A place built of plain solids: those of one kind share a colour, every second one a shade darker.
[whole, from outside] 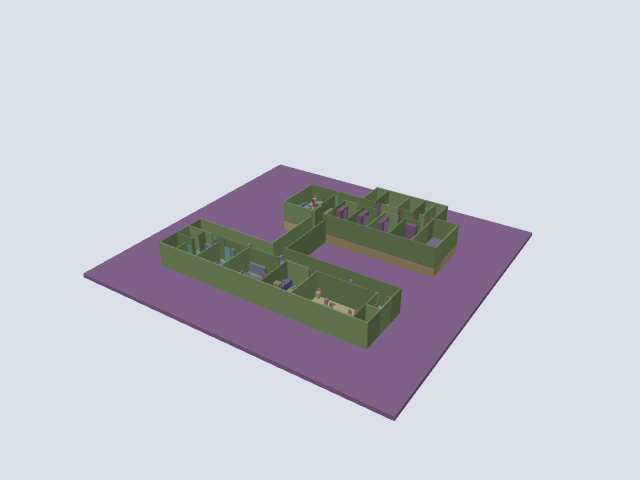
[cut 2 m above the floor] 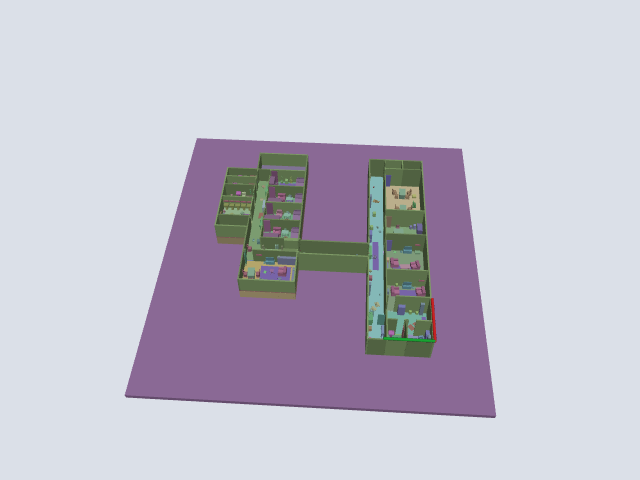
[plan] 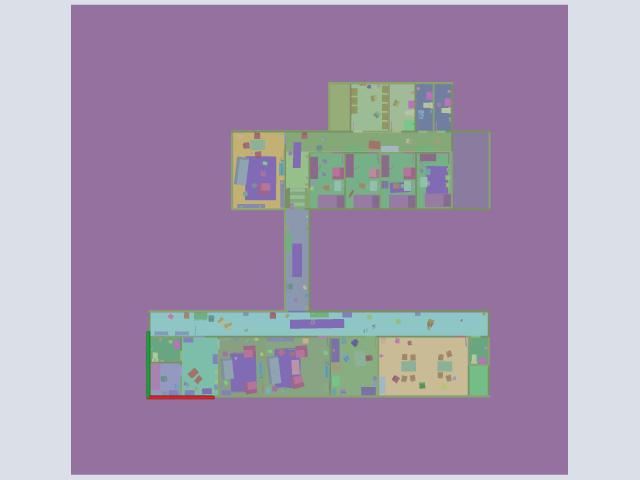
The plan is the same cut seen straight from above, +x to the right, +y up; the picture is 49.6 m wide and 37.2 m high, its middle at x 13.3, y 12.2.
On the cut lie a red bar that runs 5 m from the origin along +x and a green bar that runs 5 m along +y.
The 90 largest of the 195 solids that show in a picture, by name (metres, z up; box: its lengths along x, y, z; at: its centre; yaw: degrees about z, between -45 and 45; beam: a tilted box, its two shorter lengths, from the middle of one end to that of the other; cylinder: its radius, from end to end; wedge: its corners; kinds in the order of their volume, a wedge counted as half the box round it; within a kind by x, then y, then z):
{
 "under_1": {"box": [38.52, 36.44, 0.5], "at": [13.26, 12.22, -0.33]},
 "floor_base_1": {"box": [4.1, 0.19, 1.14], "at": [8.46, 14.61, 0.49]},
 "floor_base_2": {"box": [4.4, 1.68, 1.14], "at": [8.61, 15.54, 0.49]},
 "floor_base_3": {"box": [20.11, 4.32, 1.14], "at": [16.46, 18.54, 0.49]},
 "floor_base_4": {"box": [9.7, 3.74, 1.14], "at": [18.76, 22.57, 0.49]},
 "floor_base_5": {"box": [14.25, 1.68, 1.14], "at": [19.39, 15.54, 0.49]},
 "floor_base_6": {"box": [13.95, 0.19, 1.14], "at": [19.55, 14.61, 0.49]},
 "wall_1": {"box": [0.16, 2.47, 3.25], "at": [0.08, 1.4, 1.32]},
 "wall_2": {"box": [0.16, 1.89, 3.25], "at": [0.08, 3.71, 1.32]},
 "wall_3": {"box": [0.16, 1.81, 3.25], "at": [0.08, 5.68, 1.32]},
 "wall_4": {"box": [2.6, 0.13, 3.25], "at": [1.3, 2.69, 1.32]},
 "wall_5": {"box": [3.61, 0.13, 3.25], "at": [1.8, 4.71, 1.32]},
 "wall_6": {"box": [10.67, 0.031, 3.25], "at": [5.33, 6.74, 1.32]},
 "wall_7": {"box": [10.84, 0.13, 3.25], "at": [5.42, 6.66, 1.32]},
 "wall_8": {"box": [0.13, 3.57, 3.25], "at": [5.46, 1.95, 1.32]},
 "wall_9": {"box": [0.16, 5.87, 2.46], "at": [6.49, 17.61, 2.41]},
 "wall_10": {"box": [4.56, 0.13, 2.46], "at": [8.69, 14.61, 2.41]},
 "wall_11": {"box": [8.73, 0.13, 3.25], "at": [8.74, 4.71, 1.32]},
 "wall_12": {"box": [0.13, 4.49, 3.25], "at": [8.97, 2.4, 1.32]},
 "wall_13": {"box": [0.16, 7.63, 3.25], "at": [10.59, 10.56, 1.32]},
 "wall_14": {"box": [0.13, 3.4, 2.46], "at": [10.61, 17.92, 2.41]},
 "wall_15": {"box": [0.43, 1.55, 2.46], "at": [10.76, 15.45, 2.41]},
 "wall_16": {"box": [9.47, 0.13, 2.46], "at": [11.14, 20.61, 2.41]},
 "wall_17": {"box": [0.43, 1.55, 2.46], "at": [12.32, 15.45, 2.41]},
 "wall_18": {"box": [0.13, 2.68, 2.46], "at": [12.47, 17.56, 2.41]},
 "wall_19": {"box": [0.16, 7.63, 3.25], "at": [12.49, 10.56, 1.32]},
 "wall_20": {"box": [26.46, 0.16, 3.25], "at": [13.23, 0.08, 1.32]},
 "wall_21": {"box": [0.16, 3.58, 2.46], "at": [13.99, 22.49, 2.41]},
 "wall_22": {"box": [0.13, 4.49, 3.25], "at": [14.1, 2.4, 1.32]},
 "wall_23": {"box": [0.13, 4.23, 2.46], "at": [15.23, 16.79, 2.41]},
 "wall_24": {"box": [2.96, 0.13, 3.25], "at": [15.36, 4.71, 1.32]},
 "wall_25": {"box": [0.13, 3.61, 2.46], "at": [15.66, 22.48, 2.41]},
 "wall_26": {"box": [2.28, 0.13, 2.46], "at": [17.73, 20.61, 2.41]},
 "wall_27": {"box": [0.13, 4.49, 3.25], "at": [17.82, 2.4, 1.32]},
 "wall_28": {"box": [0.13, 4.23, 2.46], "at": [18.0, 16.79, 2.41]},
 "wall_29": {"box": [0.13, 3.61, 2.46], "at": [18.66, 22.48, 2.41]},
 "wall_30": {"box": [9.7, 0.16, 2.46], "at": [18.76, 24.36, 2.41]},
 "wall_31": {"box": [14.41, 0.13, 2.46], "at": [19.32, 14.61, 2.41]},
 "wall_32": {"box": [14.22, 0.13, 3.25], "at": [19.35, 6.66, 1.32]},
 "wall_33": {"box": [14.05, 0.031, 3.25], "at": [19.43, 6.74, 1.32]},
 "wall_34": {"box": [14.11, 0.031, 2.46], "at": [19.46, 14.53, 2.41]},
 "wall_35": {"box": [0.13, 3.61, 2.46], "at": [20.7, 22.48, 2.41]},
 "wall_36": {"box": [6.22, 0.13, 3.25], "at": [20.72, 4.71, 1.32]},
 "wall_37": {"box": [0.13, 4.23, 2.46], "at": [20.75, 16.79, 2.41]},
 "wall_38": {"box": [0.13, 3.61, 2.46], "at": [22.11, 22.48, 2.41]},
 "wall_39": {"box": [0.13, 4.23, 2.46], "at": [23.52, 16.79, 2.41]},
 "wall_40": {"box": [0.16, 3.58, 2.46], "at": [23.53, 22.49, 2.41]},
 "wall_41": {"box": [3.49, 0.13, 2.46], "at": [24.77, 20.61, 2.41]},
 "wall_42": {"box": [0.13, 2.3, 3.25], "at": [24.82, 1.31, 1.32]},
 "wall_43": {"box": [0.13, 2.06, 3.25], "at": [24.82, 3.62, 1.32]},
 "wall_44": {"box": [0.16, 2.3, 3.25], "at": [26.38, 1.31, 1.32]},
 "wall_45": {"box": [0.16, 2.06, 3.25], "at": [26.38, 3.62, 1.32]},
 "wall_46": {"box": [0.16, 1.81, 3.25], "at": [26.38, 5.68, 1.32]},
 "wall_47": {"box": [0.16, 5.87, 2.46], "at": [26.44, 17.61, 2.41]},
 "floor_walk_1": {"box": [26.14, 1.81, 0.5], "at": [13.23, 5.68, -0.25]},
 "floor_refectory_1": {"box": [6.86, 4.49, 0.5], "at": [21.32, 2.4, -0.25]},
 "floor_chapter_1": {"box": [4.99, 4.49, 0.5], "at": [11.54, 2.4, -0.25]},
 "floor_kitchen_1": {"box": [3.6, 4.49, 0.5], "at": [15.96, 2.4, -0.25]},
 "wardrobe_1": {"box": [0.6, 1.75, 2.0], "at": [12.85, 17.79, 2.18]},
 "wardrobe_2": {"box": [0.6, 1.82, 2.0], "at": [15.61, 17.95, 2.18]},
 "wardrobe_3": {"box": [0.6, 1.69, 2.0], "at": [18.37, 17.92, 2.18]},
 "wardrobe_4": {"box": [1.28, 0.6, 2.0], "at": [21.67, 18.59, 2.18]},
 "floor_parlour_1": {"box": [3.39, 4.49, 0.5], "at": [7.21, 2.4, -0.25]},
 "floor_conduit_1": {"box": [1.74, 7.82, 0.5], "at": [11.54, 10.63, -0.25]},
 "floor_vestibule_1": {"box": [2.79, 4.49, 0.5], "at": [4.0, 2.4, -0.25]},
 "upper_floor_1": {"box": [2.63, 4.23, 0.12], "at": [13.86, 16.79, 1.12]},
 "upper_floor_2": {"box": [2.63, 4.23, 0.12], "at": [16.61, 16.79, 1.12]},
 "upper_floor_3": {"box": [2.63, 4.23, 0.12], "at": [19.38, 16.79, 1.12]},
 "upper_floor_4": {"box": [2.63, 4.23, 0.12], "at": [22.14, 16.79, 1.12]},
 "floor_wc_1": {"box": [2.31, 1.89, 0.5], "at": [1.31, 3.71, -0.25]},
 "floor_wc_2": {"box": [1.42, 2.06, 0.5], "at": [25.59, 3.62, -0.25]},
 "stair_1": {"box": [1.14, 1.68, 0.47], "at": [11.54, 15.38, -0.07]},
 "stair_2": {"box": [1.14, 1.12, 0.81], "at": [11.54, 15.66, 0.1]},
 "stair_3": {"box": [1.14, 0.84, 0.97], "at": [11.54, 15.8, 0.19]},
 "stair_4": {"box": [1.14, 0.56, 1.14], "at": [11.54, 15.94, 0.27]},
 "child_bed_1": {"box": [2.06, 1.06, 0.4], "at": [14.16, 15.17, 1.56]},
 "child_bed_2": {"box": [2.06, 1.06, 0.4], "at": [16.92, 15.17, 1.56]},
 "child_bed_3": {"box": [2.06, 1.06, 0.4], "at": [19.68, 15.17, 1.56]},
 "child_bed_4": {"box": [2.06, 1.06, 0.4], "at": [22.44, 15.27, 1.56]},
 "floor_porter_1": {"box": [2.31, 2.47, 0.5], "at": [1.31, 1.4, -0.25]},
 "upper_floor_recreation_1": {"box": [3.97, 5.87, 0.12], "at": [8.55, 17.61, 1.12]},
 "upper_floor_corridor_1": {"box": [12.78, 1.51, 0.12], "at": [17.06, 19.79, 1.12]},
 "bookcase_1": {"box": [2.14, 0.31, 1.15], "at": [7.96, 14.84, 1.76]},
 "bookcase_2": {"box": [2.14, 0.31, 1.15], "at": [10.22, 4.48, 0.57]},
 "bookcase_3": {"box": [0.31, 2.14, 1.15], "at": [10.37, 15.76, 1.76]},
 "upper_floor_onward_1": {"box": [2.78, 5.87, 0.12], "at": [24.97, 17.61, 1.12]},
 "floor_larder_1": {"box": [1.42, 2.3, 0.5], "at": [25.59, 1.31, -0.25]},
 "upper_floor_washroom_1": {"box": [2.86, 3.61, 0.12], "at": [17.16, 22.48, 1.12]},
 "counter_run_1": {"box": [0.61, 1.83, 0.78], "at": [14.47, 3.65, 0.49]},
 "upper_floor_shower_1": {"box": [1.91, 3.61, 0.12], "at": [19.68, 22.48, 1.12]}
}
